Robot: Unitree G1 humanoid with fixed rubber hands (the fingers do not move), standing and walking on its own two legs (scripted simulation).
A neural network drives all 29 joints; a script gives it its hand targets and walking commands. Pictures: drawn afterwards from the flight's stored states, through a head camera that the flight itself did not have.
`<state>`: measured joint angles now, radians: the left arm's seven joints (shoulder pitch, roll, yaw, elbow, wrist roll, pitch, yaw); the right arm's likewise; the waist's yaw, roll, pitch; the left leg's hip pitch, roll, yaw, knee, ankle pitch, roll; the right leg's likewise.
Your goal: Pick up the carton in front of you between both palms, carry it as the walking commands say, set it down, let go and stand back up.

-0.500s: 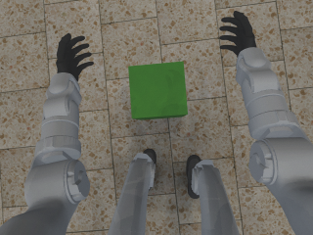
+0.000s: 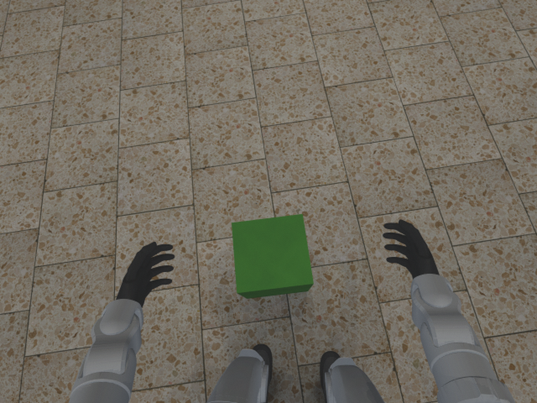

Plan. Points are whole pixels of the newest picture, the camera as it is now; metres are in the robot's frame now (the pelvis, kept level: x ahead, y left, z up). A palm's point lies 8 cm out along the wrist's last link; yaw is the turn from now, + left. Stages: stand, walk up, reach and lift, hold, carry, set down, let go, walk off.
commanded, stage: let go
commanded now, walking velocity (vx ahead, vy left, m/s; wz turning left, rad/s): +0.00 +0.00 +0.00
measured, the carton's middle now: (272, 259) +0.41 +0.07 -0.61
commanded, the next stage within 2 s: stand in 0.80 s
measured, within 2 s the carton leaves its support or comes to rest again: neither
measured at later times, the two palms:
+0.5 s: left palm (142, 351) +0.18 +0.20 -0.03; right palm (524, 366) +0.19 -0.27 -0.03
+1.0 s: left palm (95, 362) +0.17 +0.27 -0.05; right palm out of the picture +0.17 -0.29 -0.04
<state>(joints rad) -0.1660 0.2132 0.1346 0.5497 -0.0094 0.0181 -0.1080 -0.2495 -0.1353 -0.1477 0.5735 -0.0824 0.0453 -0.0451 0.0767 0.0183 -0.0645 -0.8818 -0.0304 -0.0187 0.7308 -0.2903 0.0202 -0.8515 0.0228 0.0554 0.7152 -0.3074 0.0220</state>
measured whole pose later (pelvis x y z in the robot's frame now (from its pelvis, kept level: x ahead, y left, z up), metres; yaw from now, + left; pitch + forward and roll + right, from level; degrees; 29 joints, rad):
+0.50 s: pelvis +0.03 -0.03 +0.04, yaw +1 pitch -2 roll +0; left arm 0.22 0.22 0.05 0.43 0.01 0.10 -0.08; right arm 0.24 -0.21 -0.04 0.43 0.00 0.10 0.06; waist 0.00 -0.02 0.07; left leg -0.14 -0.01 -0.05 0.43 -0.25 -0.02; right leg -0.12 0.04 0.03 0.44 -0.29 -0.03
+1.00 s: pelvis +0.03 -0.01 +0.03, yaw +1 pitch -1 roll +0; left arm 0.21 0.32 0.06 0.60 0.04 0.05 0.01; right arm 0.21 -0.30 -0.05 0.67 -0.05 0.03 -0.01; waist 0.01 -0.03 0.01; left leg -0.21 -0.03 -0.03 0.53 -0.30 0.01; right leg -0.18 0.02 0.05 0.51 -0.32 0.00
